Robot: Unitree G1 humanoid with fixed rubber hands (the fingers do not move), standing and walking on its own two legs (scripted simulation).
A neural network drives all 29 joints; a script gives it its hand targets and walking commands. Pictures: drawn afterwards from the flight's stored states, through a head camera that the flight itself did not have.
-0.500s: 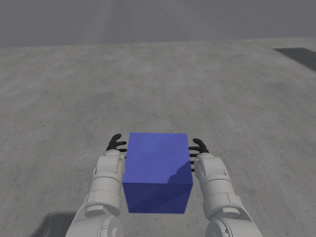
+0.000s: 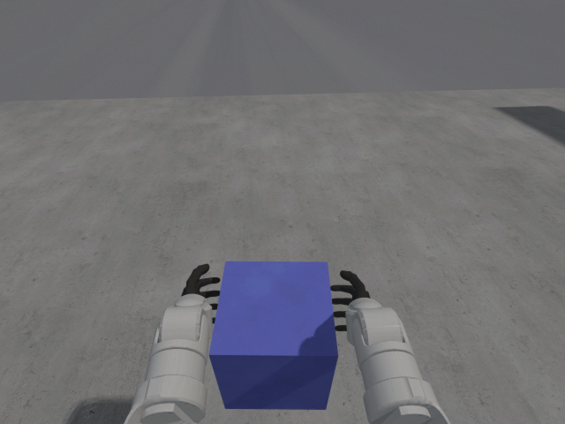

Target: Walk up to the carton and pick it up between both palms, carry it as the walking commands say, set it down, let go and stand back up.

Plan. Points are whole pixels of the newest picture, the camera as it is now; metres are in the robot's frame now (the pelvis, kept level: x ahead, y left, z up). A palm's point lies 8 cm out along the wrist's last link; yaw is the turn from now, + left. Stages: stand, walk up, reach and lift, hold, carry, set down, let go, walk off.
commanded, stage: reach and lift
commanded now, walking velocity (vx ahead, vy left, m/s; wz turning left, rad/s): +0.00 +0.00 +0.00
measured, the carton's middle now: (276, 335) +0.32 +0.01 -0.03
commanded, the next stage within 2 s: hold in 0.16 s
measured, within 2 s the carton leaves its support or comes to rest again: neither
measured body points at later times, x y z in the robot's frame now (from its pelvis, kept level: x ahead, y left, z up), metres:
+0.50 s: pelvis -0.01 +0.01 +0.00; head -0.09 +0.01 +0.44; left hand +0.30 +0.14 +0.05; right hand +0.29 -0.12 +0.04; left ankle +0.02 +0.12 -0.73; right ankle +0.03 -0.10 -0.73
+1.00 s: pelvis -0.01 +0.01 -0.01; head -0.05 +0.01 +0.44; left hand +0.32 +0.14 +0.06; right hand +0.31 -0.11 +0.05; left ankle +0.02 +0.12 -0.73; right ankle +0.03 -0.10 -0.74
